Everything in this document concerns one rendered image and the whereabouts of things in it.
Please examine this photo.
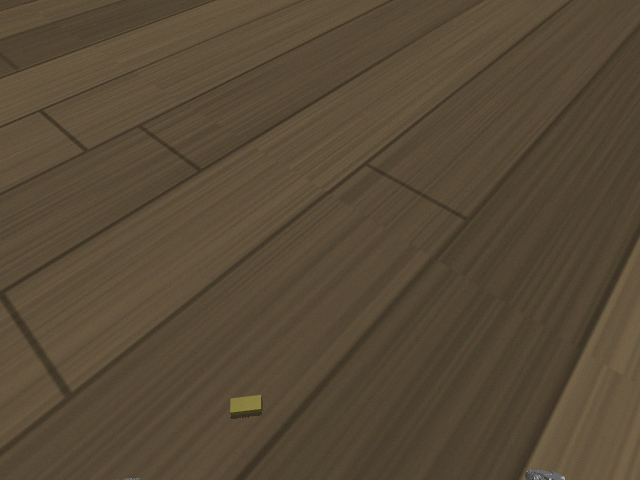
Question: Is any small box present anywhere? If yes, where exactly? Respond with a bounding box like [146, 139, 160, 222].
[230, 395, 263, 415]

